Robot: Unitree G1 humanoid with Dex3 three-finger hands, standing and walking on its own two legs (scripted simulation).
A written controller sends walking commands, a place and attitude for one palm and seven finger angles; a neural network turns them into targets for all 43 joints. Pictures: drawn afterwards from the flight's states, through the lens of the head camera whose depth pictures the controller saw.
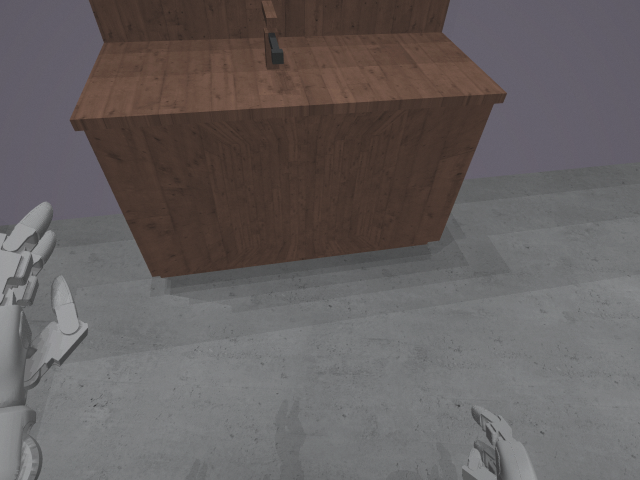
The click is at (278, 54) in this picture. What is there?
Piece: tap's lever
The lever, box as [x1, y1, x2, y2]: [271, 49, 283, 63]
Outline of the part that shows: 271,49 272,63 283,63 282,50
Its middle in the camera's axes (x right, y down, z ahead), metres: -0.11 -0.46 +0.97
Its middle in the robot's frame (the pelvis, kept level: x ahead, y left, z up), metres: +1.04 +0.17 +0.06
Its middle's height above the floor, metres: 0.84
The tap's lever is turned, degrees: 0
